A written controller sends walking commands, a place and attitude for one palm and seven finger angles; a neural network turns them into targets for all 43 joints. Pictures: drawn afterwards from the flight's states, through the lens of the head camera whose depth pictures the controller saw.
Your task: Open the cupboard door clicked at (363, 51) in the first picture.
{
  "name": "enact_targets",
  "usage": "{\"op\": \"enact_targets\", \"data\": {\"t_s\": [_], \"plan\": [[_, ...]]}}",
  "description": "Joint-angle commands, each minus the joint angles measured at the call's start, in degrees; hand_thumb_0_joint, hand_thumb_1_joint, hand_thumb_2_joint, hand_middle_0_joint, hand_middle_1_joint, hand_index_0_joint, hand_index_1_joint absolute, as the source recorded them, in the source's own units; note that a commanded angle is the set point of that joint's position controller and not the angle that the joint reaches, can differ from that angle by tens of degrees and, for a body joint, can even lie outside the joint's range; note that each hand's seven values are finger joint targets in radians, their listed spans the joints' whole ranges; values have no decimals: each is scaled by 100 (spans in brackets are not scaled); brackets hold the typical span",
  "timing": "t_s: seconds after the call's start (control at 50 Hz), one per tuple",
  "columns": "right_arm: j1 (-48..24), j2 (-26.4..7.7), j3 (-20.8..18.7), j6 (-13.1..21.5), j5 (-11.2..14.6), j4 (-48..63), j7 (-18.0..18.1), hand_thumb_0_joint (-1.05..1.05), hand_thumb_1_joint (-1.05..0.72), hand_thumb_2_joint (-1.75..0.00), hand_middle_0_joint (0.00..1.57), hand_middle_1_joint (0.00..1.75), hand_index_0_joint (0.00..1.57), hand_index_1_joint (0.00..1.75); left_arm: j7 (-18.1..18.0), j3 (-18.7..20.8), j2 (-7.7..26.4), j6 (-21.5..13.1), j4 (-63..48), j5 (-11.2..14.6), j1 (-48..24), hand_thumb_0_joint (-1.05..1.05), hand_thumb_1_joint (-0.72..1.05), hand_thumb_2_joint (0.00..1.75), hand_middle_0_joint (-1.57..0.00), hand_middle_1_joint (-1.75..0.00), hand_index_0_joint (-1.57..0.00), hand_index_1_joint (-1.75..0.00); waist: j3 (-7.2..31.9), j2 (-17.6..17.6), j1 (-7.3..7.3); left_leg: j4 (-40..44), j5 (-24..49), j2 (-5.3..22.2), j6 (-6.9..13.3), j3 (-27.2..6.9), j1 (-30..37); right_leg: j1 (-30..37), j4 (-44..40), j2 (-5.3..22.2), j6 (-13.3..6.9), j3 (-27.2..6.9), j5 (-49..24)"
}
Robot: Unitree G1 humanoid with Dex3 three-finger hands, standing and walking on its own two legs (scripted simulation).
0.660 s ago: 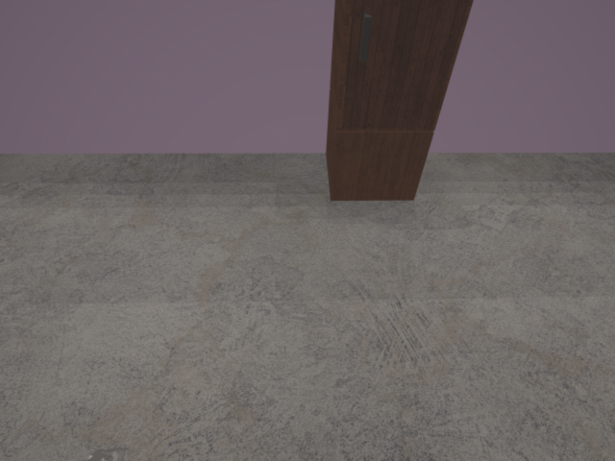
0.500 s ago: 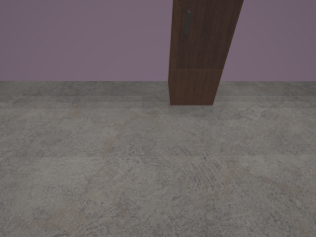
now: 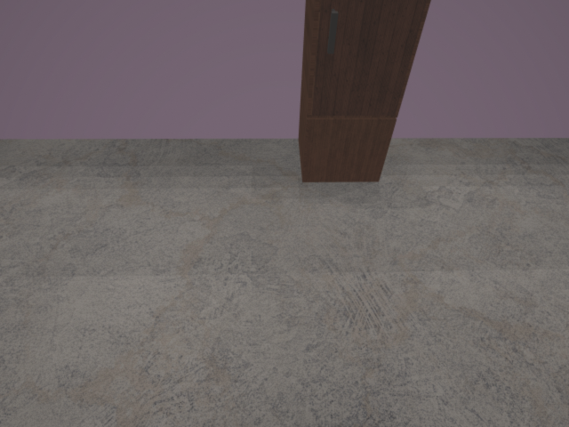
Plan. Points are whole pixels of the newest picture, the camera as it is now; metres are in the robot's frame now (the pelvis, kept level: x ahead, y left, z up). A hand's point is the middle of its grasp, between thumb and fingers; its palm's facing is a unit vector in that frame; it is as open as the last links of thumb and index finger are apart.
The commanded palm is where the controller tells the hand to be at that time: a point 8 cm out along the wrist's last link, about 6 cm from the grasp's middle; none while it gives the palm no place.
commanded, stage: stand and wait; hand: left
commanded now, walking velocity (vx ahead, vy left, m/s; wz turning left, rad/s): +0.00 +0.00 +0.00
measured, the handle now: (331, 31) +1.41 -0.09 +0.01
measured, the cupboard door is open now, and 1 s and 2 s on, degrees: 0 0 0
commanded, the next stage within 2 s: look at it before walking up in 0.16 s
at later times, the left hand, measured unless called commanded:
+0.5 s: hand out of the picture +0.08 +0.24 -0.15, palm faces -0.03 -0.94 -0.33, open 7.4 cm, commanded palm none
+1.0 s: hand out of the picture +0.08 +0.24 -0.16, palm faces -0.03 -0.95 -0.32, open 7.4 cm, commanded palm none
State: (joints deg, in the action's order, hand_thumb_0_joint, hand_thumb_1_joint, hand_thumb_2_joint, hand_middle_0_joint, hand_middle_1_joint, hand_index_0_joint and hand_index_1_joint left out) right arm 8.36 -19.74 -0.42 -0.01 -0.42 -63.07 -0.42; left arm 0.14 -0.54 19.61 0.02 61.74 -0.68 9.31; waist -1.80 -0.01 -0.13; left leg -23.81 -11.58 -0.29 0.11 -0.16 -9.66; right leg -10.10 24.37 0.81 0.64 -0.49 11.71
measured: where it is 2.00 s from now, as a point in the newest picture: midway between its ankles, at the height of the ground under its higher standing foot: (307, 414)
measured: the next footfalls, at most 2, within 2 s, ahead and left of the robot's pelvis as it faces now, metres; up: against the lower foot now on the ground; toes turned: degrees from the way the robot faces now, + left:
left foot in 1.72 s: +0.41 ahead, +0.03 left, +0.00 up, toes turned -17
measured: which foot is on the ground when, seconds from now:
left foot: down 0.00-1.00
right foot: down 0.00-1.00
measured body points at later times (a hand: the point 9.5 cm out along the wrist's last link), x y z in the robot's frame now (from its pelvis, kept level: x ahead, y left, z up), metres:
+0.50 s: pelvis +0.00 +0.00 +0.00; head +0.01 +0.00 +0.45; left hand +0.08 +0.29 -0.13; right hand +0.08 -0.30 -0.13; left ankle +0.02 +0.12 -0.74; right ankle +0.02 -0.13 -0.74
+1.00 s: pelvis +0.02 +0.00 +0.00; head +0.02 +0.00 +0.45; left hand +0.08 +0.29 -0.14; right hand +0.10 -0.29 -0.13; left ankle +0.02 +0.12 -0.74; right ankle +0.02 -0.13 -0.74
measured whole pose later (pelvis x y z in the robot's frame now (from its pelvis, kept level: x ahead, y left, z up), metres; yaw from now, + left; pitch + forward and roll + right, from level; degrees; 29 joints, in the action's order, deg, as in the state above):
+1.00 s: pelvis +0.02 +0.00 +0.00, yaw -2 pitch -2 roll +0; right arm 6.7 -18.3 -0.1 -0.2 -0.8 -63.1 -0.1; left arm -0.1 -0.2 18.6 0.8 61.8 -0.9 9.7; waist -1.0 0.3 -1.1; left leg -23.3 -13.1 0.5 -0.2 1.2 -8.3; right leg -9.5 24.0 0.1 0.5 -1.8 12.7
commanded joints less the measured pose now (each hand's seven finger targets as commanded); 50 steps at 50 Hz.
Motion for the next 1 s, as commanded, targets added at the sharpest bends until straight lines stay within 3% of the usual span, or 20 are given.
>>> {"op": "enact_targets", "data": {"t_s": [0.0, 0.42, 0.58, 0.86, 0.9, 0.92, 0.98], "plan": [[-363, -1151, -199, 186, -20, 378, 87, 0, -90, -90, 20, 30, 20, 30, -70, 233, 1183, -141, -357, 6, -352, 0, 90, 90, -20, -30, -20, -30, 231, 99, 24, 518, 158, 636, 161, -584, -26, -96, -620, 605, -255, -653, 142], [-389, -1150, -183, 189, -6, 309, 84, 0, -90, -90, 20, 30, 20, 30, -68, 236, 1163, -132, -329, -10, -361, 0, 90, 90, -20, -30, -20, -30, 180, 18, -10, 635, 199, 680, 166, -621, -13, -47, -650, 576, -225, -598, 8], [-413, -1152, -175, 211, -2, 293, 96, 0, -90, -90, 20, 30, 20, 30, -75, 233, 1162, -156, -305, 0, -352, 0, 90, 90, -20, -30, -20, -30, 440, -5, 4, 562, 715, 708, 154, -581, 204, 164, -572, 612, -230, -559, -594], [-504, -1170, -157, 190, 1, 287, 102, 0, -90, -90, 20, 30, 20, 30, -76, 223, 1188, -151, -279, 1, -376, 0, 90, 90, -20, -30, -20, -30, 287, 7, 1, 644, 722, 717, 140, -564, 239, 169, -658, 608, -221, -551, -635], [-219, -636, -49, 126, -44, 184, 99, 0, -90, -90, 20, 30, 20, 30, -79, 134, 634, -41, -178, 4, -89, 0, 90, 90, -20, -30, -20, -30, 305, -28, 7, 522, 230, 714, 45, -385, 309, 26, -594, 525, -165, -600, -136], [-45, -500, -42, 83, -56, 178, 90, 0, -90, -90, 20, 30, 20, 30, -70, 122, 525, 20, -168, -13, 63, 0, 90, 90, -20, -30, -20, -30, 294, 0, 2, 446, -294, 723, 39, -322, 309, -120, -523, 471, -167, -629, 391], [95, -653, -155, 15, -96, 314, 92, 0, -90, -90, 20, 30, 20, 30, 39, 212, 532, 129, -368, -61, 157, 0, 90, 90, -20, -30, -20, -30, -267, -183, 30, 681, -2019, 864, 154, -459, -56, -847, -263, 182, -229, -696, 1633]]}}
